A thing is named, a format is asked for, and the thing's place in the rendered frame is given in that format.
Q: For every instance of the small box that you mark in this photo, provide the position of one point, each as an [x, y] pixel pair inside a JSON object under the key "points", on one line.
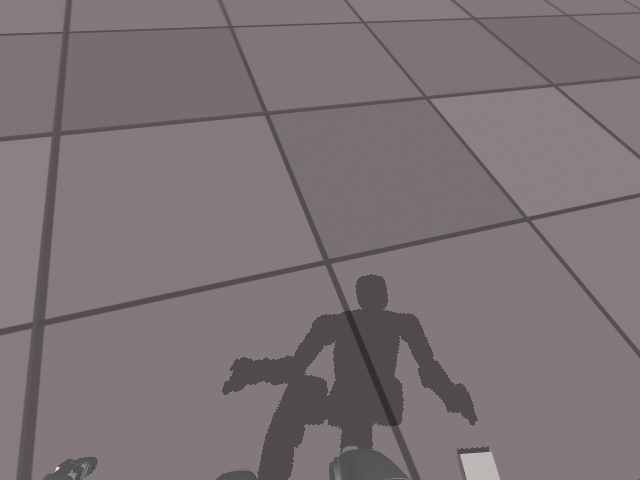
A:
{"points": [[478, 466]]}

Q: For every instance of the left robot hand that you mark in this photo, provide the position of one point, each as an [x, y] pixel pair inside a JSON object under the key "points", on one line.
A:
{"points": [[73, 469]]}

